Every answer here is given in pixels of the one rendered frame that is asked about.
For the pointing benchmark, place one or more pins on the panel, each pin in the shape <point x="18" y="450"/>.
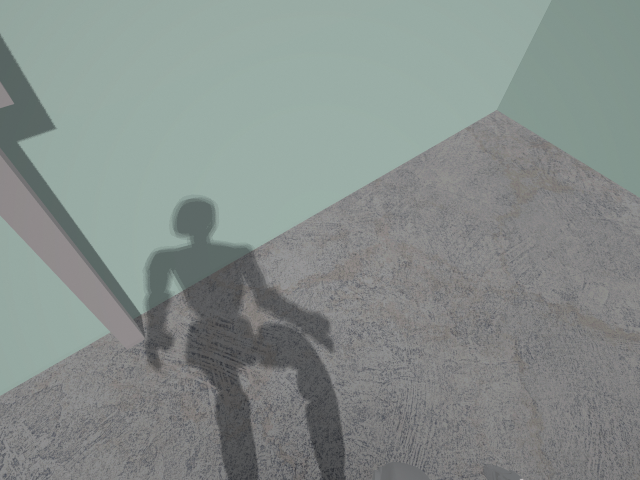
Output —
<point x="23" y="210"/>

